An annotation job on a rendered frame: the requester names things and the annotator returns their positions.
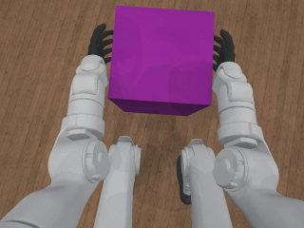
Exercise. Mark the right robot hand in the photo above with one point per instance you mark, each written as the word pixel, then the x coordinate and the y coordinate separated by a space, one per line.
pixel 226 51

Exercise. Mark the carton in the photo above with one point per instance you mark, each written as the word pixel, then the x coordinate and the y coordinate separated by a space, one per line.
pixel 162 60

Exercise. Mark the robot left upper arm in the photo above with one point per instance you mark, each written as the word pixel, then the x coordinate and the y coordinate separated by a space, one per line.
pixel 75 169

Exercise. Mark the robot right shin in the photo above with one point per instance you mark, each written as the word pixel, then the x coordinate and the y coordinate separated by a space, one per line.
pixel 186 185

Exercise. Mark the robot left thigh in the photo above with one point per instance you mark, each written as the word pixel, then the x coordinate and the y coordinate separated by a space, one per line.
pixel 116 201

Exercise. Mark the right robot forearm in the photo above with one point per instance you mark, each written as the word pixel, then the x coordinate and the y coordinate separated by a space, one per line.
pixel 236 110

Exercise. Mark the robot right upper arm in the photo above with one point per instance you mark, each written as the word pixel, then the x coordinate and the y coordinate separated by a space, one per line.
pixel 250 179

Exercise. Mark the left robot hand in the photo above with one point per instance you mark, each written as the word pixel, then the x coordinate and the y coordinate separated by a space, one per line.
pixel 97 42

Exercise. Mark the left robot forearm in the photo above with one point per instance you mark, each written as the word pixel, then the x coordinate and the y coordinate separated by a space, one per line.
pixel 86 103

